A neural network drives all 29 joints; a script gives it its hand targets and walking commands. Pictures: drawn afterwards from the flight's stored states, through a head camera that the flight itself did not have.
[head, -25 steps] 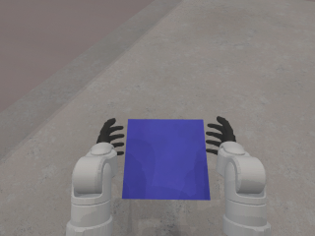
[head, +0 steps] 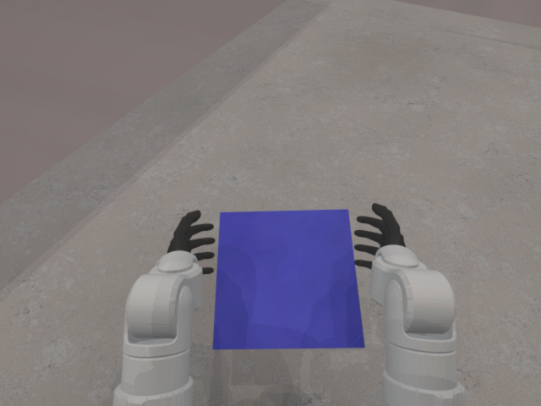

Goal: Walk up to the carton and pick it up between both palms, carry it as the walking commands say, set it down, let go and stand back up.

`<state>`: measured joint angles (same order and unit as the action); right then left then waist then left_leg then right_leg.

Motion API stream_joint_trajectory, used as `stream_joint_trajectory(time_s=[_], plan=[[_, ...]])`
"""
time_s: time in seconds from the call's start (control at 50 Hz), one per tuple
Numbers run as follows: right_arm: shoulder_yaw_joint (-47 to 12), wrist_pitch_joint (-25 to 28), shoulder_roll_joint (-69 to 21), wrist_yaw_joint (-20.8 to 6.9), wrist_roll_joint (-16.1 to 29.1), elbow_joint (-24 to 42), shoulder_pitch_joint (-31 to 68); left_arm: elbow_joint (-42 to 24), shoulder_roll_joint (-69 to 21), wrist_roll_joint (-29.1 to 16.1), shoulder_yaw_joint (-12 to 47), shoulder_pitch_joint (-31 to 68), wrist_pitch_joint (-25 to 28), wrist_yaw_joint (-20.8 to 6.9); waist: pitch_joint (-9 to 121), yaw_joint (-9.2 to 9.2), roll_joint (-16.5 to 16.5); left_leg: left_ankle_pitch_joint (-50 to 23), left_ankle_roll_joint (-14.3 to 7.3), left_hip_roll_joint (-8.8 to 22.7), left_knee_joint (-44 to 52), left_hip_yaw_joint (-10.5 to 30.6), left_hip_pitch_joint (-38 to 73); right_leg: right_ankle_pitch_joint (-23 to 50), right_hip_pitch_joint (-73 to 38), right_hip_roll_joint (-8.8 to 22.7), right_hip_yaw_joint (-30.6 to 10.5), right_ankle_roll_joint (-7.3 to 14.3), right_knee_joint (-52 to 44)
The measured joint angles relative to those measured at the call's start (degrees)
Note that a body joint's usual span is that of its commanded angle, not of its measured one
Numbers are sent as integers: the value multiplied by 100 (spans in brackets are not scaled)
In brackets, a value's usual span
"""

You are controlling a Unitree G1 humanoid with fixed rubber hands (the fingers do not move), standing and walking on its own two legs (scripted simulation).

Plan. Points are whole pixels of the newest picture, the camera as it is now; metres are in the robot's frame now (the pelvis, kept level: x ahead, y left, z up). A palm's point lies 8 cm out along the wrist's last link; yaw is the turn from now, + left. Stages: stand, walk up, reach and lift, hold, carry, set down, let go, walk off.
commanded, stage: carry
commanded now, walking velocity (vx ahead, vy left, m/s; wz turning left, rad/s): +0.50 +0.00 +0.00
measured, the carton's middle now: (285, 285) +0.30 -0.01 -0.03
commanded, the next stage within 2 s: none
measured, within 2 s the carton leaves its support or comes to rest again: neither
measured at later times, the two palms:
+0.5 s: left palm (220, 135) +0.53 +0.11 +0.10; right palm (371, 134) +0.53 -0.17 +0.10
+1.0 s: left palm (218, 56) +0.82 +0.14 +0.11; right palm (334, 50) +0.82 -0.13 +0.12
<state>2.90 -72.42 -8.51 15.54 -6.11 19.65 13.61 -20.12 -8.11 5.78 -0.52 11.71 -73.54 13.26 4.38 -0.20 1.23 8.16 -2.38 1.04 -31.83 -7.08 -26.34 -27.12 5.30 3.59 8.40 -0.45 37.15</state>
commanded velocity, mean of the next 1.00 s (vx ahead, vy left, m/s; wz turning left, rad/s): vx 0.44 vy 0.00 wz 0.00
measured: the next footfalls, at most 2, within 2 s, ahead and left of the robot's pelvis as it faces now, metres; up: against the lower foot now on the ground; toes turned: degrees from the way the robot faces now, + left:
right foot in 0.38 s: +0.29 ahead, -0.13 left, +0.00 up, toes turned -9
left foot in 0.72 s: +0.50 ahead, +0.11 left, +0.00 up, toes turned +6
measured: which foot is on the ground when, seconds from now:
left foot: down 0.00-0.38, up 0.40-0.70, down 0.72-1.00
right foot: up 0.00-0.36, down 0.38-0.74, up 0.76-1.00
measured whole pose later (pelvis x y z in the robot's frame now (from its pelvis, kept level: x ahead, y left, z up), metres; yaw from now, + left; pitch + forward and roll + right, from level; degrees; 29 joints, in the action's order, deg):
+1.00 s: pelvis +0.54 +0.01 +0.02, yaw -2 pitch +6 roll -2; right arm 3.7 -71.1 -8.6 14.5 -5.8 20.2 14.1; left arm -20.5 -8.2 5.3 -0.4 12.1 -73.0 14.7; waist 3.9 0.0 -0.4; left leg 16.3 -1.5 3.1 -19.6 -6.8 -9.0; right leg -20.3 29.6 1.3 5.4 -2.6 44.1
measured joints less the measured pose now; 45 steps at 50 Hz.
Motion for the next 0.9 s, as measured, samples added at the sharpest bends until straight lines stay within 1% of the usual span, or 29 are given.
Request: stream_joint_trajectory(time_s=[0.04, 0.06, 0.12, 0.18, 0.28, 0.34, 0.36, 0.38, 0.4, 0.42, 0.46, 0.48, 0.5, 0.56, 0.64, 0.72, 0.74, 0.76, 0.8, 0.82, 0.86, 0.9], plan=[[-11, -16, -1, -29, 21, 1, 2, -2, 3, 1, 0, -14, -2, 61, -115, 2, -34, 249, -58, 40, 29, 11, 176, 9, 755, -177, -346, 0, 1524], [-10, -23, -2, -41, 21, 2, 1, -5, 5, -1, -1, -16, -6, 72, -143, 10, -70, 337, -60, 81, 155, 8, 307, 2, 1088, -245, -414, -1, 1941], [-3, -11, -1, -58, 20, 3, -4, -9, 1, -2, -1, -13, -2, 73, -144, 19, -119, 385, -46, 151, 600, -1, 714, -6, 1802, -230, -432, -2, 2060], [11, 42, -2, -91, 20, 3, -5, -12, 2, -2, -1, -13, 41, 73, -139, 22, -116, 435, -27, 173, 985, -5, 1166, 137, 2249, -153, -436, -2, 1765], [12, 144, 0, -107, 20, 2, -5, -12, 2, -2, -1, -14, 126, 73, -92, 26, -118, 748, 87, 207, 1267, -11, 1782, 760, 2335, -100, -373, -2, 406], [12, 149, -1, -107, 19, 2, -3, -16, 3, -2, -2, -13, 127, 73, 57, 30, -130, 1060, 194, 208, 1205, -16, 1908, 1105, 2319, -132, -159, -2, -341], [13, 154, -3, -94, 18, 5, 6, -22, 0, -2, -1, -2, 127, 74, 72, 33, -127, 1223, 227, 206, 1023, -20, 1909, 1246, 2210, -149, -77, -2, -652], [25, 157, -2, -74, 17, 23, 11, -22, -7, -7, 3, 23, 126, 74, 48, 28, -89, 1443, 255, 185, 592, -27, 1849, 1480, 2011, -117, -74, 43, -884], [48, 175, -1, -66, 18, 25, 14, -20, -8, -15, 20, 27, 127, 74, 5, 28, -111, 1628, 262, 225, -108, -22, 1656, 1914, 1929, -85, -41, 120, -832], [79, 192, 0, -66, 19, 24, 7, -19, -8, -33, 44, 18, 125, 73, -64, 32, -170, 1788, 263, 256, -905, 9, 1383, 1799, 1823, -93, -3, 187, -728], [91, 176, 2, -66, 20, 27, 7, -19, -9, -48, 50, 17, 105, 75, -184, 29, -164, 1996, 263, 137, -2142, 10, 783, 1423, 1572, -35, -17, 229, -749], [91, 162, 2, -66, 20, 30, 8, -20, -10, -48, 50, 18, 89, 75, -217, 25, -146, 2011, 263, 72, -2415, 18, 530, 1319, 1426, 13, -28, 222, -827], [91, 150, 2, -66, 20, 32, 9, -21, -9, -48, 50, 19, 77, 75, -232, 21, -147, 2015, 263, 61, -2467, 26, 324, 1261, 1266, 44, -24, 205, -943], [86, 147, 0, -57, 20, 35, 12, -21, -8, -48, 50, 19, 75, 75, -228, 16, -144, 1740, 263, 69, -2053, 35, -82, 1123, 831, 132, -48, 127, -1200], [83, 147, -3, -23, 19, 41, 24, -21, -7, -49, 50, 19, 75, 58, -183, 13, -128, 1121, 263, 74, -975, 37, -147, 754, 319, 186, -129, -16, -1272], [83, 112, -6, -13, 20, 52, 37, -25, -7, -47, 50, 20, 53, 56, 139, 11, -124, 523, 252, 54, 145, 38, -118, 286, 71, 127, -100, -192, -1195], [83, 110, -12, -8, 20, 51, 55, -24, -7, -46, 47, 30, 53, 75, 148, 5, -76, 106, 173, 40, 158, 32, -70, 148, 97, 158, -104, -208, -911], [74, 111, -13, -12, 21, 50, 58, -22, -5, -47, 41, 29, 54, 89, 113, -4, -30, 103, 86, 28, 1, 31, -43, 182, 270, 199, -108, -210, -323], [51, 80, -12, -40, 31, 51, 59, -22, -4, -46, 18, 19, 39, 124, 32, -1, -69, 414, -17, 89, 17, 53, 169, 124, 876, -21, -350, -210, 1134], [51, 57, -14, -55, 31, 51, 56, -24, -2, -47, 17, 19, 19, 138, 13, 4, -108, 512, -27, 137, 151, 51, 321, 107, 1169, -131, -396, -211, 1619], [60, 46, -13, -71, 30, 52, 48, -29, -3, -48, 17, 24, 0, 139, 13, 13, -167, 556, -8, 207, 482, 42, 633, 95, 1619, -244, -396, -211, 1839], [75, 75, -12, -85, 30, 53, 49, -29, -8, -48, 17, 42, 11, 139, 8, 14, -171, 570, 2, 212, 777, 39, 937, 95, 2026, -244, -391, -211, 1839]])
